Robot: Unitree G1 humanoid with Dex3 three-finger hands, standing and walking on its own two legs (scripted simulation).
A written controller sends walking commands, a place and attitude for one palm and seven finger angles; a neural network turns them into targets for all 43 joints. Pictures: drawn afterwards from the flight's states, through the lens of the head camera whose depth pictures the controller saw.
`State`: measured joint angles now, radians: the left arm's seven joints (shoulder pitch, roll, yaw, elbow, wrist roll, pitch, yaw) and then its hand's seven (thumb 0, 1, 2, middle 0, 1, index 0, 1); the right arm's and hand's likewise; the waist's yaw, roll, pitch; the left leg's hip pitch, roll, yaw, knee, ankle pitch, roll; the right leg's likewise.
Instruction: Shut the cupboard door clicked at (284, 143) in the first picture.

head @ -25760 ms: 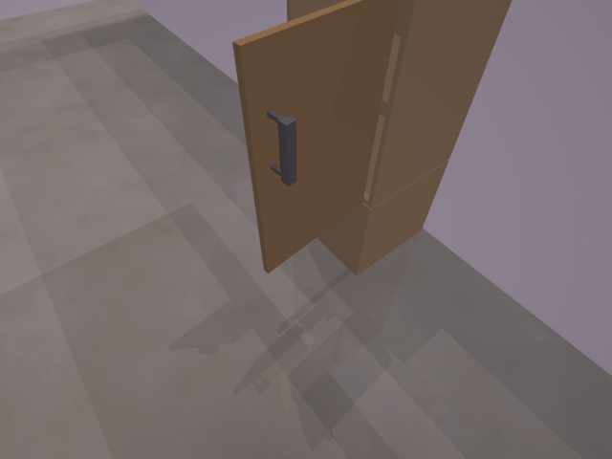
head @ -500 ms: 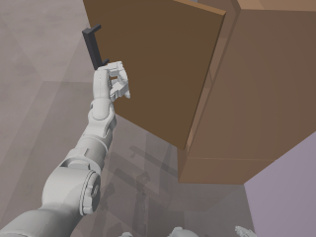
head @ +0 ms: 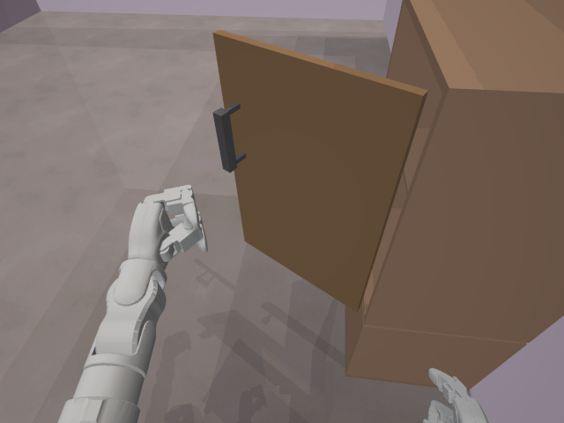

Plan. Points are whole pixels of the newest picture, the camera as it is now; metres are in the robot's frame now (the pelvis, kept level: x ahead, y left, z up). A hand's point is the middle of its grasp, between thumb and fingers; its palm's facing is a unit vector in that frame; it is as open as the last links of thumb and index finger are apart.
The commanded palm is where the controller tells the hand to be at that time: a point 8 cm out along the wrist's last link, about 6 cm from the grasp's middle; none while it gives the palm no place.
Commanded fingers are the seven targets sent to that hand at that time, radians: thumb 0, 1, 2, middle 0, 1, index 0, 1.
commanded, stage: draw the hand back to the body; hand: left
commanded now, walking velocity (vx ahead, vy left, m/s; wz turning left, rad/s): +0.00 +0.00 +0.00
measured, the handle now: (232, 137) +0.64 +0.13 +0.07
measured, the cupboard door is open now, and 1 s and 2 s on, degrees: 60 60 60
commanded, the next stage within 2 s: step back with the hand held close in 1.06 s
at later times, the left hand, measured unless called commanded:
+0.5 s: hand (66, 287) +0.23 +0.25 +0.15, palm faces +0.32 -0.89 -0.32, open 4.7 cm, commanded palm +0.18 +0.30 +0.18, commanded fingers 0.00 0.90 0.90 -0.42 -0.54 -0.42 -0.54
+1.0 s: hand (0, 318) +0.19 +0.28 +0.17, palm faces +0.46 -0.80 -0.38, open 7.4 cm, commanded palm +0.14 +0.32 +0.19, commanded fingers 0.00 0.90 0.90 -0.20 -0.30 -0.20 -0.30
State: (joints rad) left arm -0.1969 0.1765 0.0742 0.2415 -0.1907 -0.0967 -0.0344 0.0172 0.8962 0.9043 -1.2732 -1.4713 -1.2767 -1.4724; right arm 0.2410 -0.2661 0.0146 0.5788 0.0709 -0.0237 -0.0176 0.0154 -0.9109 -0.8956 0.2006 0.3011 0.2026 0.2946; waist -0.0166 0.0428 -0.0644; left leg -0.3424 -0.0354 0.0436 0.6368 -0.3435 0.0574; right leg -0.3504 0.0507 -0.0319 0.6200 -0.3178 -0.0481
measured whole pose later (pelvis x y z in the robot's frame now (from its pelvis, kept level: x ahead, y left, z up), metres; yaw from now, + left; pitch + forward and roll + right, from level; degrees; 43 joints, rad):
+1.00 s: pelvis +0.01 +0.02 +0.02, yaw +2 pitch -4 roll -1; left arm 0.46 0.35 0.33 -0.38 -0.08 -0.07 0.10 0.02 0.89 0.90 -0.22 -0.31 -0.22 -0.31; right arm 0.19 -0.23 0.02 0.62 0.02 -0.07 -0.05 0.02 -0.91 -0.90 0.20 0.30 0.21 0.30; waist 0.06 0.06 0.01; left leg -0.09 -0.06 0.02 0.42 -0.25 0.07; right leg -0.08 0.03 -0.05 0.38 -0.23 -0.02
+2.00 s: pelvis -0.07 +0.04 -0.01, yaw +1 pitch -1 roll -2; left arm 0.48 0.41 0.46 -0.49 -0.02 -0.22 0.13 0.01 0.88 0.90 -0.21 -0.30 -0.21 -0.30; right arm 0.24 -0.23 0.01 0.54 0.01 -0.01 -0.07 0.01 -0.90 -0.90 0.21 0.30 0.21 0.30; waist 0.00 -0.01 0.01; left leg -0.41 -0.07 0.05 0.68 -0.26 0.13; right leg -0.39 0.04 0.03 0.64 -0.24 0.03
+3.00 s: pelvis -0.21 +0.02 +0.00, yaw -3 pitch +0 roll -4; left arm 0.64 0.53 0.47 -0.60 -0.07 -0.23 0.12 0.01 0.88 0.90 -0.22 -0.30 -0.22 -0.30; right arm 0.29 -0.22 0.01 0.62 0.00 -0.04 -0.08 0.01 -0.90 -0.89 0.21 0.30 0.21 0.30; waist 0.01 -0.03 -0.12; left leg -0.48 0.01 -0.01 0.74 -0.27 -0.02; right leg -0.08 0.04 0.01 0.51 -0.43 0.01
